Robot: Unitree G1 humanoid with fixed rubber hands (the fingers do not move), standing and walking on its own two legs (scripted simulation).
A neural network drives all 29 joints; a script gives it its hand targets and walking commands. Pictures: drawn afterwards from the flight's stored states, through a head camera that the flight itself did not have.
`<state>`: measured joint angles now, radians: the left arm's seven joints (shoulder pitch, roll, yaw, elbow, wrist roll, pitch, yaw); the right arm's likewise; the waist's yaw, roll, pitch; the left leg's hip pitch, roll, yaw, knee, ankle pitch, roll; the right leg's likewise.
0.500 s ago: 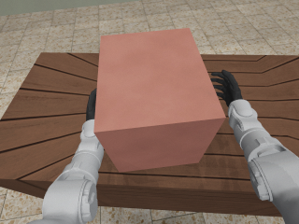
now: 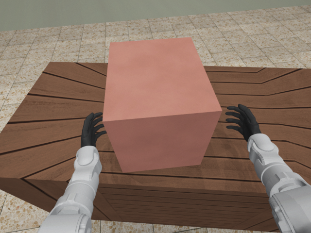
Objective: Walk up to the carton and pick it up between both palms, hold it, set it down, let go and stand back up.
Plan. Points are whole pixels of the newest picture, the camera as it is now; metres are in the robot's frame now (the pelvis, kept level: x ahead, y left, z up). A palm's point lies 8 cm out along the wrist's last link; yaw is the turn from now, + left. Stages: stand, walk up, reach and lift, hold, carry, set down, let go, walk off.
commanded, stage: set down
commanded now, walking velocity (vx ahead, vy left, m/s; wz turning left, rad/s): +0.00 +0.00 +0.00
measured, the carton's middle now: (156, 105) +0.47 +0.04 +0.03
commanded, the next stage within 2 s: none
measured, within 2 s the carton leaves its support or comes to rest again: neither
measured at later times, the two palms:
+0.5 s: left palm (82, 161) +0.29 +0.23 +0.01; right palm (255, 156) +0.32 -0.23 +0.01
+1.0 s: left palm (77, 183) +0.24 +0.23 +0.01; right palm (268, 188) +0.24 -0.24 -0.01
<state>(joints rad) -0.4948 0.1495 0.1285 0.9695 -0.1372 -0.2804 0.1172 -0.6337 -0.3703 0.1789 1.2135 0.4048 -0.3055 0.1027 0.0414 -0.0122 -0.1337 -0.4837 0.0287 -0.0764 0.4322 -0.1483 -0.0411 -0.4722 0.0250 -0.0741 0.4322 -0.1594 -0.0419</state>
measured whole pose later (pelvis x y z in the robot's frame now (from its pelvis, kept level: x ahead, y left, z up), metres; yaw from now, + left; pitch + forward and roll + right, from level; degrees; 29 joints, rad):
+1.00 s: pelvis +0.00 +0.00 +0.00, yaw +0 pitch +0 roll +0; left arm 0.04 0.15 0.02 0.39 -0.15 -0.10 0.18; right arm -0.03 -0.37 0.11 0.79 0.41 -0.31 0.18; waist 0.04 -0.04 -0.04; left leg -0.26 0.03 -0.08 0.44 -0.18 -0.04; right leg -0.24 0.03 -0.07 0.43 -0.19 -0.05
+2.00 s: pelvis +0.03 +0.01 +0.01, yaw +0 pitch -4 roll -1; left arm 0.23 0.15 0.01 0.26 -0.10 0.09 0.11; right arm 0.21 -0.29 0.05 0.61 0.28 -0.23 0.09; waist 0.04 -0.04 0.03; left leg -0.12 0.03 -0.08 0.42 -0.23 -0.04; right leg -0.09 0.03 -0.07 0.39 -0.22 -0.04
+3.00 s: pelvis +0.02 +0.01 +0.00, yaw +0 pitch -8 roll -1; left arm 0.18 0.19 0.03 0.26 0.00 0.22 -0.02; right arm 0.18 -0.22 0.02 0.58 0.12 -0.13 -0.02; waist 0.04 -0.05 0.06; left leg -0.06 0.03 -0.08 0.42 -0.23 -0.04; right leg -0.03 0.03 -0.07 0.39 -0.23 -0.04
